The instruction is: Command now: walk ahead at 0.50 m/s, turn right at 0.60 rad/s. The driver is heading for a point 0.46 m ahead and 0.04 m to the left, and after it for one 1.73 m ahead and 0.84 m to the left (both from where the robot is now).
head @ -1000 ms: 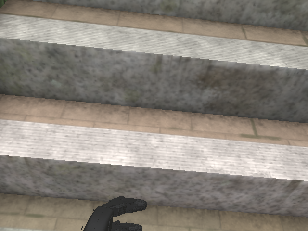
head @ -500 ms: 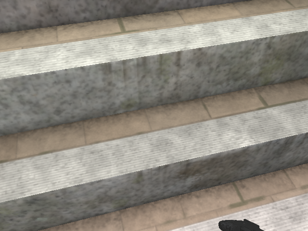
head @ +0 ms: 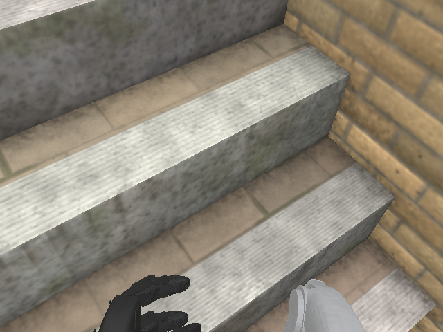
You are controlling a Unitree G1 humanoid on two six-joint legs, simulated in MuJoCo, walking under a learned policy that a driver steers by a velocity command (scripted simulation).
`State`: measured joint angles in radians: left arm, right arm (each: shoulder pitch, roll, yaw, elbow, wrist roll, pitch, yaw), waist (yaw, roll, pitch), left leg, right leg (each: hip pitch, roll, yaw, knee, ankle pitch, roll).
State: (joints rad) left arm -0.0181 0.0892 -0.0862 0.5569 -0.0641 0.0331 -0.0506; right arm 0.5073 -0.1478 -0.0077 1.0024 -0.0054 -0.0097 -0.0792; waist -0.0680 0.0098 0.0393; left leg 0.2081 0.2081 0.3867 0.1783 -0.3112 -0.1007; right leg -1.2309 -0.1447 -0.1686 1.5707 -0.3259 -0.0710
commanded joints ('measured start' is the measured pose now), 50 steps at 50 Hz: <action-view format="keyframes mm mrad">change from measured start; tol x64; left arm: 1 169 235 134 -98 14 -34 -1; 50 104 122 46 56 87 -69 106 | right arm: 1 54 -410 -69 -28 11 -45 7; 50 -395 -111 -16 -403 -36 74 11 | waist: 1 267 390 -298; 50 52 140 -182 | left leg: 1 -172 125 -128 316 2119 295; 4 -759 -259 -530 1548 263 163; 13 -1629 -270 -651 2604 224 316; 27 -913 -342 -107 1420 -170 228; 32 -396 -74 -1241 253 168 449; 50 -584 -188 -873 345 199 282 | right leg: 1 892 270 -60 -423 -172 -153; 4 1389 -141 1254 -1300 -553 -312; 21 974 -104 65 -1401 412 30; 30 1130 -156 45 -804 2247 -100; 32 567 188 223 7 313 -3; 50 383 164 164 -228 331 176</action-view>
